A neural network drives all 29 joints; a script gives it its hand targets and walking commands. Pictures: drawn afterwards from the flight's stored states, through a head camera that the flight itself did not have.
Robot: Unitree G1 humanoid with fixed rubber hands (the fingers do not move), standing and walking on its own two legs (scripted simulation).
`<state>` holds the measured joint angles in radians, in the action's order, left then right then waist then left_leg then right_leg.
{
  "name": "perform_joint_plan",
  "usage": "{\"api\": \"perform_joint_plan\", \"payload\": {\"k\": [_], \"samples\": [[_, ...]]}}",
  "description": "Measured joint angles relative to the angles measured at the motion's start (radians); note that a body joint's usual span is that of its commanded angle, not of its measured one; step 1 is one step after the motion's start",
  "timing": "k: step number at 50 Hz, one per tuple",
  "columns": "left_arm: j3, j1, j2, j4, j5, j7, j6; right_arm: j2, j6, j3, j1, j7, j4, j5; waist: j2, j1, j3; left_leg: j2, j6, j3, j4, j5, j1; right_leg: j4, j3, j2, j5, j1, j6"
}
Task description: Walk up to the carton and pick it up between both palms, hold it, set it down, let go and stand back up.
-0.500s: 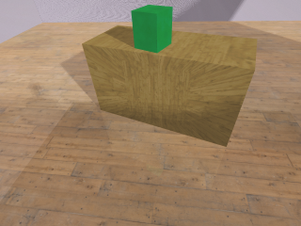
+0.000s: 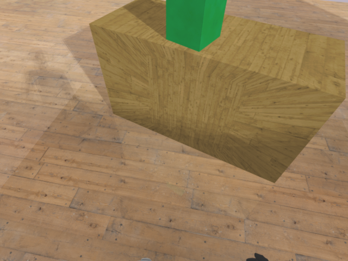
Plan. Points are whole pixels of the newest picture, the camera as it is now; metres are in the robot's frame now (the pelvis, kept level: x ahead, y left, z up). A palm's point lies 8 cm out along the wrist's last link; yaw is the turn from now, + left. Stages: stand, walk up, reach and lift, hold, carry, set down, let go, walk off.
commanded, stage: walk up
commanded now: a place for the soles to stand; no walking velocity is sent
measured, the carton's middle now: (196, 11) +1.18 -0.01 +0.08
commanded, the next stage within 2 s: none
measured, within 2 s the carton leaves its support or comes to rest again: neither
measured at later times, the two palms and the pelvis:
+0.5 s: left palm (120, 179) +0.37 +0.19 -0.10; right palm out of the picture +0.14 -0.24 -0.12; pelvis +0.24 -0.02 +0.01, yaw -3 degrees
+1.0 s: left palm (110, 178) +0.37 +0.22 -0.10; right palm (251, 145) +0.54 -0.23 -0.10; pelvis +0.45 -0.01 +0.02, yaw -1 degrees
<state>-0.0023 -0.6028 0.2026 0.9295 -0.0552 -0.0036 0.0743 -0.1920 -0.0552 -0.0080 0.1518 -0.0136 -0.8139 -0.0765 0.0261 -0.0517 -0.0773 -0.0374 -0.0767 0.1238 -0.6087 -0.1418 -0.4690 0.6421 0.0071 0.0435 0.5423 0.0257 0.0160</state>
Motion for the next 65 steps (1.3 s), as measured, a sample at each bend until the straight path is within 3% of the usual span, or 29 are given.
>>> {"api": "perform_joint_plan", "payload": {"k": [3,6,10,14,18,22,25,27,30,33,36,40,44,49,52,54,56,58,65], "samples": [[0.010,0.052,-0.001,-0.039,0.020,0.002,-0.027,-0.021,0.006,0.018,0.045,0.025,0.006,0.036,-0.036,0.027,-0.002,0.013,-0.020,-0.007,-0.045,-0.070,0.045,0.440,0.021,-0.038,-0.029,-0.193,0.007],[0.004,0.113,0.022,-0.080,0.020,0.010,-0.029,-0.042,0.005,0.030,0.127,0.040,-0.010,0.056,-0.054,0.057,0.009,0.026,-0.006,-0.008,0.065,-0.072,0.174,0.563,0.012,-0.037,-0.132,-0.356,0.012],[-0.021,0.209,0.067,-0.133,0.007,0.023,-0.021,-0.039,-0.015,0.037,0.251,0.026,-0.052,0.055,-0.032,0.090,0.020,0.023,-0.006,-0.016,0.181,-0.071,0.303,0.496,0.027,-0.006,-0.236,-0.519,0.008],[-0.025,0.274,0.065,-0.147,0.004,0.033,-0.036,-0.012,-0.021,0.033,0.355,0.015,-0.089,0.054,0.008,0.086,0.042,0.007,0.006,-0.010,0.227,-0.107,0.384,0.396,0.025,0.023,-0.381,-0.615,-0.010],[0.006,0.315,0.021,-0.142,-0.003,0.039,-0.047,0.006,-0.031,0.024,0.401,0.005,-0.094,0.046,0.016,0.089,0.048,-0.009,0.016,0.002,0.246,-0.155,0.439,0.206,-0.018,0.038,-0.491,-0.617,-0.021],[0.031,0.355,-0.013,-0.138,-0.010,0.036,-0.041,0.007,-0.033,0.013,0.411,0.005,-0.088,0.028,0.003,0.106,0.030,-0.015,0.033,0.012,0.215,-0.232,0.478,0.039,-0.056,0.021,-0.499,-0.551,-0.004],[0.031,0.365,-0.025,-0.144,-0.014,0.025,-0.025,-0.014,-0.021,0.010,0.425,0.007,-0.088,0.020,-0.033,0.113,0.030,0.010,0.055,0.007,0.126,-0.331,0.484,-0.037,-0.083,-0.013,-0.401,-0.466,0.029],[0.020,0.372,-0.030,-0.152,-0.018,0.013,-0.011,-0.029,-0.006,0.006,0.407,0.006,-0.097,0.023,-0.079,0.102,0.006,0.059,0.039,-0.022,-0.075,-0.369,0.425,0.008,-0.111,-0.051,-0.323,-0.454,0.054],[-0.004,0.333,0.001,-0.161,0.022,-0.012,-0.016,-0.024,0.025,-0.003,0.388,0.006,-0.082,0.034,-0.035,0.076,0.006,0.032,0.049,-0.070,-0.468,-0.373,0.262,0.027,-0.114,-0.027,-0.292,-0.399,0.063],[-0.014,0.258,0.017,-0.142,0.041,-0.026,-0.015,-0.055,0.030,0.012,0.343,-0.002,-0.060,0.033,-0.020,0.039,0.023,0.044,0.057,-0.093,-0.580,-0.279,0.125,-0.096,-0.106,-0.018,-0.304,-0.286,0.053],[-0.018,0.181,0.016,-0.104,0.036,-0.019,-0.002,-0.090,0.020,0.031,0.271,-0.011,-0.025,0.028,-0.031,0.019,0.024,0.074,0.069,-0.131,-0.541,-0.189,0.014,-0.196,-0.098,-0.020,-0.319,-0.200,0.046],[-0.010,0.094,-0.005,-0.054,0.030,-0.009,0.007,-0.098,0.023,0.037,0.195,-0.020,-0.009,0.025,-0.058,0.018,0.032,0.100,0.083,-0.165,-0.463,-0.051,-0.077,-0.251,-0.094,-0.028,-0.302,-0.128,0.035],[0.000,0.047,-0.022,-0.036,0.024,0.000,0.011,-0.058,0.038,0.017,0.156,-0.023,-0.017,0.021,-0.073,0.020,0.045,0.116,0.092,-0.133,-0.308,0.037,-0.090,-0.264,-0.106,-0.040,-0.260,-0.082,0.020],[0.004,0.037,-0.020,-0.037,0.003,0.004,0.011,-0.005,0.031,-0.008,0.111,-0.021,-0.017,0.014,-0.064,0.002,0.034,0.099,0.084,-0.072,-0.080,0.014,-0.014,-0.220,-0.123,-0.042,-0.173,-0.041,-0.007],[0.004,0.031,0.003,-0.033,-0.006,0.003,-0.001,0.012,0.009,-0.005,0.100,-0.013,-0.007,0.010,-0.032,0.002,0.032,0.063,0.050,-0.050,0.022,-0.022,0.071,-0.111,-0.121,-0.014,-0.073,-0.043,-0.025],[0.009,0.053,0.016,-0.026,0.000,0.004,-0.016,0.015,-0.004,0.006,0.097,-0.002,-0.003,0.013,0.004,0.015,0.011,0.029,0.017,-0.029,-0.039,-0.075,0.072,0.106,-0.080,0.019,-0.032,-0.116,0.006],[0.017,0.073,0.015,-0.043,0.006,0.004,-0.037,-0.003,0.001,0.017,0.120,0.013,-0.003,0.042,-0.013,0.034,0.009,0.029,0.001,-0.031,-0.050,-0.098,0.100,0.347,-0.049,-0.007,-0.008,-0.220,0.009],[0.018,0.104,0.022,-0.064,0.008,0.006,-0.044,-0.022,0.008,0.027,0.159,0.026,-0.012,0.064,-0.031,0.054,0.011,0.032,0.001,-0.038,0.008,-0.096,0.160,0.487,-0.043,-0.021,-0.049,-0.320,0.007],[-0.012,0.227,0.068,-0.118,0.009,0.017,-0.040,-0.018,-0.004,0.025,0.311,0.026,-0.069,0.062,-0.015,0.092,0.007,0.017,0.001,-0.047,0.197,-0.066,0.323,0.412,-0.004,0.008,-0.266,-0.538,-0.011]]}}
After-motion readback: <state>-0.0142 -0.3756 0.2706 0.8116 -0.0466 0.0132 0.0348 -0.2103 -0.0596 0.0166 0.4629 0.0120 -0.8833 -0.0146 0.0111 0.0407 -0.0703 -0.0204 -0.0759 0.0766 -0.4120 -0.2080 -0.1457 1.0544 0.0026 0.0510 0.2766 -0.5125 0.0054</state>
